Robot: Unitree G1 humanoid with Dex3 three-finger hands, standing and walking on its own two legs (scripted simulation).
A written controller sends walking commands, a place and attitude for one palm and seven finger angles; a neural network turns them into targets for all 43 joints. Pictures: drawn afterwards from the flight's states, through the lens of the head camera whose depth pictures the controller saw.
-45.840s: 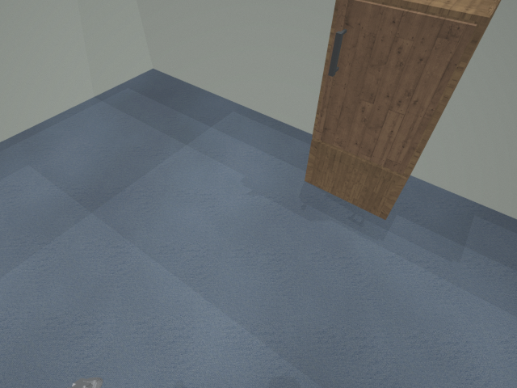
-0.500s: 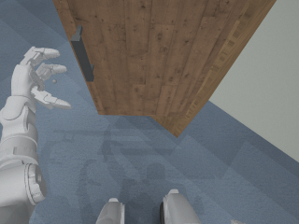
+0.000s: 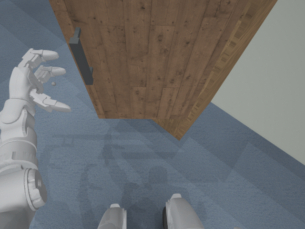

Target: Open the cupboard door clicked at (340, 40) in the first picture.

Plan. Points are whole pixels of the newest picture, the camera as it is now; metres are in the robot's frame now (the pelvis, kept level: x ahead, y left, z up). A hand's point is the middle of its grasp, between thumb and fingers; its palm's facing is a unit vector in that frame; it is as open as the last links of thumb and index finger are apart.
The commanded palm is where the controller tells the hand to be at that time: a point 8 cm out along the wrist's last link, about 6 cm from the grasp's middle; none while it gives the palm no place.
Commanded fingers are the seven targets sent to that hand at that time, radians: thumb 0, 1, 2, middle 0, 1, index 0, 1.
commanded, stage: move the hooked fingers beside the handle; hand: left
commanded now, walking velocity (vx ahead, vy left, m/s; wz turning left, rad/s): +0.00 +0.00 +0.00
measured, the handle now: (84, 58) +0.55 +0.17 +0.06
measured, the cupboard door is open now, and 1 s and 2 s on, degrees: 41 41 41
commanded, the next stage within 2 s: slide the fingers in behind the handle in 0.10 s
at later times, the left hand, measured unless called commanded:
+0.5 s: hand (58, 86) +0.45 +0.22 +0.07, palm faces -0.03 -1.00 -0.01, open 14.0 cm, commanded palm +0.43 +0.26 +0.07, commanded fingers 0.00 -0.50 0.30 -0.30 -1.20 -0.30 -1.20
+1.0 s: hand (72, 85) +0.46 +0.18 +0.06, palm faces +0.00 -1.00 -0.02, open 13.9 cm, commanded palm +0.44 +0.22 +0.07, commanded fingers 0.00 -0.50 0.30 -0.30 -1.20 -0.30 -1.20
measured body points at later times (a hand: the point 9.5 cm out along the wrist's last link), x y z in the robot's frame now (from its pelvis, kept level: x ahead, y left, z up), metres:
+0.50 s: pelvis +0.00 +0.00 +0.00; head +0.11 +0.02 +0.44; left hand +0.45 +0.27 +0.07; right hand +0.06 -0.27 -0.11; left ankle -0.01 +0.12 -0.66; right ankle +0.05 -0.14 -0.66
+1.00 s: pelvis +0.00 +0.00 +0.00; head +0.11 +0.01 +0.44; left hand +0.45 +0.24 +0.07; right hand +0.06 -0.26 -0.12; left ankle -0.01 +0.12 -0.66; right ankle +0.05 -0.14 -0.66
